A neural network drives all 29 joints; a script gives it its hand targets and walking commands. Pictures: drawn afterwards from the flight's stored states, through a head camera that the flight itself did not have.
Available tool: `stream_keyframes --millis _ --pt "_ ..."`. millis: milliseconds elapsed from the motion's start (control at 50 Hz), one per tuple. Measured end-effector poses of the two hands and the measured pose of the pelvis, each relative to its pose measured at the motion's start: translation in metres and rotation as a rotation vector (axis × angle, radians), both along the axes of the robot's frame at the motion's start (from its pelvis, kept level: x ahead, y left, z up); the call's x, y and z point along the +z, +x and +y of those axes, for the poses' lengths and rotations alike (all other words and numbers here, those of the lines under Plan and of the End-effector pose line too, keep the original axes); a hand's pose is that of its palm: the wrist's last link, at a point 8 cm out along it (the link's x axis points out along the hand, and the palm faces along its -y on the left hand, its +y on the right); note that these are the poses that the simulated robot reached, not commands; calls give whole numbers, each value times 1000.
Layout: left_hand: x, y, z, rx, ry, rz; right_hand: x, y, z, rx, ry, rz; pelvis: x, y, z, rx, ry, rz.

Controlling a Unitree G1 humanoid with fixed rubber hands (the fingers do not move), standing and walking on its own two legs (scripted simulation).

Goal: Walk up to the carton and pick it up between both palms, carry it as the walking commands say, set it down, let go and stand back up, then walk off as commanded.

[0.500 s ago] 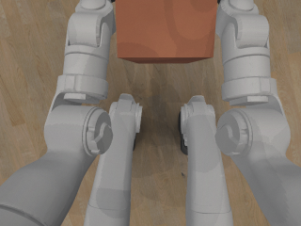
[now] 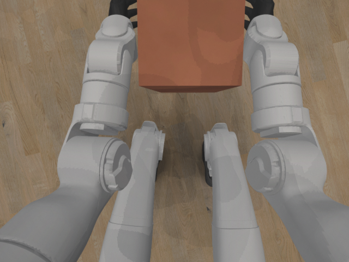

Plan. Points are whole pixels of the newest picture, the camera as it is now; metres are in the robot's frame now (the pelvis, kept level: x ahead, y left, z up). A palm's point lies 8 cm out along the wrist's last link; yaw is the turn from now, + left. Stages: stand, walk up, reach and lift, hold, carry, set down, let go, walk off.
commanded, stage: reach and lift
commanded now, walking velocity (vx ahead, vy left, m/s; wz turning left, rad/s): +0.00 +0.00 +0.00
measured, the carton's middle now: (188, 30) +0.53 +0.00 -0.10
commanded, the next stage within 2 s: none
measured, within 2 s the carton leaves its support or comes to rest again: neither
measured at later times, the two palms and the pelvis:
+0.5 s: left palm (113, 15) +0.49 +0.11 +0.04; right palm (287, 14) +0.49 -0.13 +0.04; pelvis +0.01 -0.01 +0.06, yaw +0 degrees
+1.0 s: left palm out of the picture +0.46 +0.11 +0.14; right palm out of the picture +0.46 -0.13 +0.14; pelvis +0.08 -0.01 +0.15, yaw +0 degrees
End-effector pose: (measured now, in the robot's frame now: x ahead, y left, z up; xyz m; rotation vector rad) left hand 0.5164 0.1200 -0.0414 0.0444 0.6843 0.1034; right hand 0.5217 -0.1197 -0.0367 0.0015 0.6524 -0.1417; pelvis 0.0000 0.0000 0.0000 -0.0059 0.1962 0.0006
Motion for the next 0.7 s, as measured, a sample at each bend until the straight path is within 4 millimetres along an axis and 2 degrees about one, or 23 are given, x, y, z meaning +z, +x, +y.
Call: stream_keyframes --millis 200,440,540,700 --pt "25 -12 -3 -4 10 -1 26 -11 -3 -3 9 -2 23 0 -3 1 5 -28" --pt "67 -27 -9 6 3 3 64 -27 -9 -7 22 3 50 4 -9 -1 17 -42" --pt "87 -34 -11 11 -2 17 85 -33 -11 -7 20 16 62 13 -10 -3 20 -2" --pt "132 -50 -10 18 -6 60 130 -49 -10 7 2 60 95 43 -11 -3 20 54"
